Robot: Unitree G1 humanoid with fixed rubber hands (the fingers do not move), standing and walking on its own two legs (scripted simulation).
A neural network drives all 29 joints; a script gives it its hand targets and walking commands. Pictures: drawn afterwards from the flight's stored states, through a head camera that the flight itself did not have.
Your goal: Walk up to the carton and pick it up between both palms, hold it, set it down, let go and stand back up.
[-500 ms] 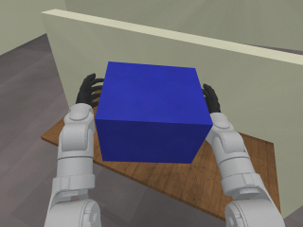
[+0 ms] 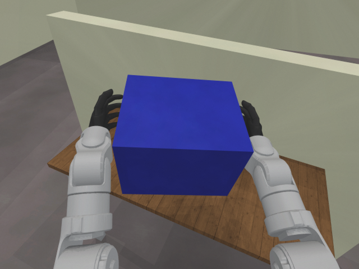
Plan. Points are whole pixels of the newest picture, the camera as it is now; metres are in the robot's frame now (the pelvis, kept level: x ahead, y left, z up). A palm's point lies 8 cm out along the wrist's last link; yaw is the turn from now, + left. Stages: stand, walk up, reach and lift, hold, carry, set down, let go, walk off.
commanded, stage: hold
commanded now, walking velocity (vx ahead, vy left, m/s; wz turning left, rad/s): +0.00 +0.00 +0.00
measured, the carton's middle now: (178, 136) +0.36 +0.00 +0.16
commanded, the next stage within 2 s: none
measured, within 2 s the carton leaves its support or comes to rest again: neither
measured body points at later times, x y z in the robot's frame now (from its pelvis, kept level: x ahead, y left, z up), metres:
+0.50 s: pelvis -0.01 +0.00 +0.00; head -0.05 +0.02 +0.45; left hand +0.37 +0.16 +0.19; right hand +0.37 -0.16 +0.17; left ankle +0.02 +0.10 -0.75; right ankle +0.01 -0.10 -0.75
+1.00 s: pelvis +0.00 +0.00 +0.00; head -0.04 +0.02 +0.45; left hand +0.37 +0.16 +0.19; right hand +0.37 -0.16 +0.17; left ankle +0.02 +0.10 -0.75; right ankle +0.01 -0.10 -0.75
